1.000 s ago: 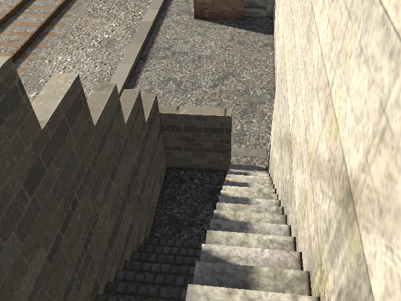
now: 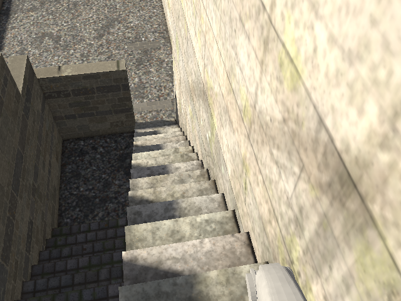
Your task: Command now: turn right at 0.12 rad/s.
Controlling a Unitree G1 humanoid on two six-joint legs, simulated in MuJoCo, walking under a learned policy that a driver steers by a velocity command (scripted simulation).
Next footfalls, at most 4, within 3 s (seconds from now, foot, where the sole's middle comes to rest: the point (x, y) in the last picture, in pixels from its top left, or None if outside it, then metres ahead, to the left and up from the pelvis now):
0.26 right None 0.14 -0.17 -0.77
1.90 left None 0.33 0.10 -0.96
2.32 right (223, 290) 0.62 -0.11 -1.16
2.58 left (168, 293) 0.61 0.12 -1.16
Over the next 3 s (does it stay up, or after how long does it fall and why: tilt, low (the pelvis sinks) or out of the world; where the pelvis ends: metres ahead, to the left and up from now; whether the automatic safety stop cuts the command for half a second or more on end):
stays up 0.57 0.00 -0.39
